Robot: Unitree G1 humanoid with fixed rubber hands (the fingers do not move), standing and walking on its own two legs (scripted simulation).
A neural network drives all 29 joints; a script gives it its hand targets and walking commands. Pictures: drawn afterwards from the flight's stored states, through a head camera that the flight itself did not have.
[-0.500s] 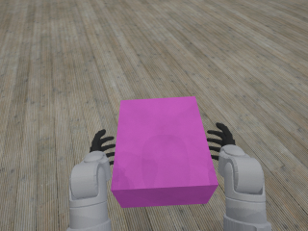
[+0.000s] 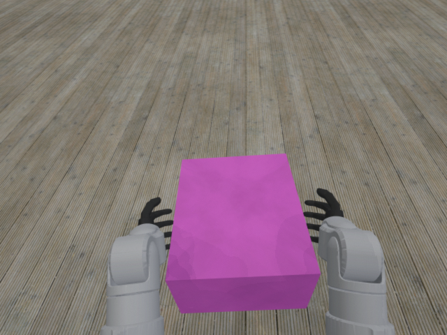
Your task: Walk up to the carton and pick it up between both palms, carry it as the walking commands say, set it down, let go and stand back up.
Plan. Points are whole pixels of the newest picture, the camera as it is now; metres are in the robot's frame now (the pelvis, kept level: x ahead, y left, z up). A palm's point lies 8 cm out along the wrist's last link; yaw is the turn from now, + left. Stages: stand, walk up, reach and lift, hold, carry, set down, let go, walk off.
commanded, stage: carry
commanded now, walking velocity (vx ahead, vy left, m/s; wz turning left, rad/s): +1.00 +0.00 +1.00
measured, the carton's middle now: (238, 226) +0.34 -0.01 -0.01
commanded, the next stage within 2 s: none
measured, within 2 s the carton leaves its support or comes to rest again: neither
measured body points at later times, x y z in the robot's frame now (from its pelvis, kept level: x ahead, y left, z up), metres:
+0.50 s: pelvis +0.37 +0.12 -0.01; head +0.37 +0.11 +0.44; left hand +0.55 +0.40 +0.08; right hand +0.71 +0.13 +0.08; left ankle +0.43 +0.24 -0.71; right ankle +0.29 -0.17 -0.68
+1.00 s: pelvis +0.53 +0.28 +0.03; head +0.56 +0.32 +0.48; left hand +0.68 +0.58 +0.08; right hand +0.87 +0.33 +0.10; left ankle +0.47 +0.33 -0.71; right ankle +0.65 +0.20 -0.70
